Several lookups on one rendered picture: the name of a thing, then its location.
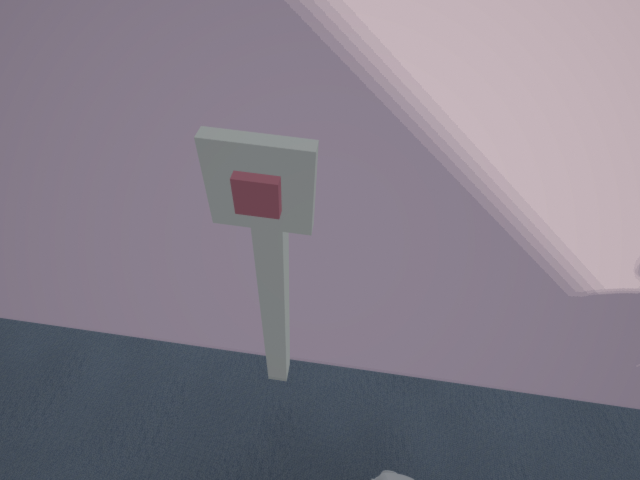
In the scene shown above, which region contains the button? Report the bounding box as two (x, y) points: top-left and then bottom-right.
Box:
(230, 171), (282, 219)

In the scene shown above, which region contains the panel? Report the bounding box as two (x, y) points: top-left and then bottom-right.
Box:
(194, 126), (319, 381)

